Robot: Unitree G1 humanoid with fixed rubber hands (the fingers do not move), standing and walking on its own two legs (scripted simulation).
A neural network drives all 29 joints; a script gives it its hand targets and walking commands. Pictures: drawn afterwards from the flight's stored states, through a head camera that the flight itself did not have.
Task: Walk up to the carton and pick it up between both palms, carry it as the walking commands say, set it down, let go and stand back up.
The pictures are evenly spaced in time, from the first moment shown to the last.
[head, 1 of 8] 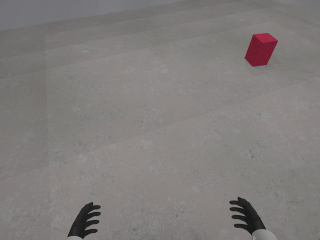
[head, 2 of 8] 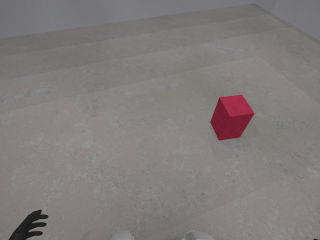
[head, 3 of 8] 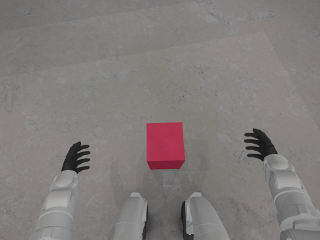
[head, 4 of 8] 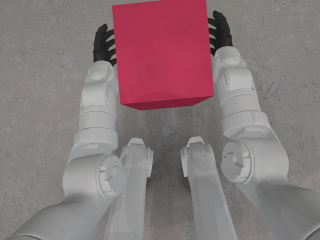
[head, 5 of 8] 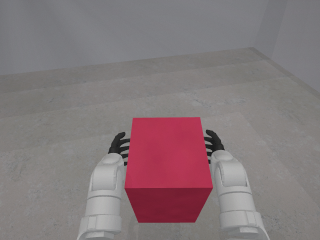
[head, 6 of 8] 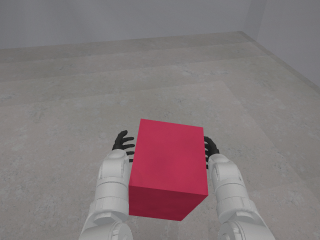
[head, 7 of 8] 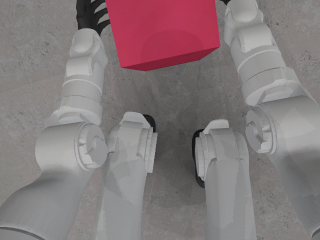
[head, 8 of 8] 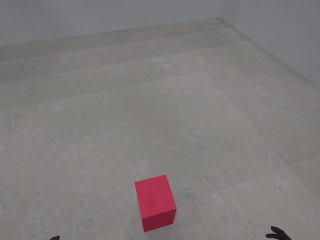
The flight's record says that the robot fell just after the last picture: no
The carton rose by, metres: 0.66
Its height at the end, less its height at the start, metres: +0.00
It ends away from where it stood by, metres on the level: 0.47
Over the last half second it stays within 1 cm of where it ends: yes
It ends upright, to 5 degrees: yes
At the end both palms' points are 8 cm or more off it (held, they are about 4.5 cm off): yes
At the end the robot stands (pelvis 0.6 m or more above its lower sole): yes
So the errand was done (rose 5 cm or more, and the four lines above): yes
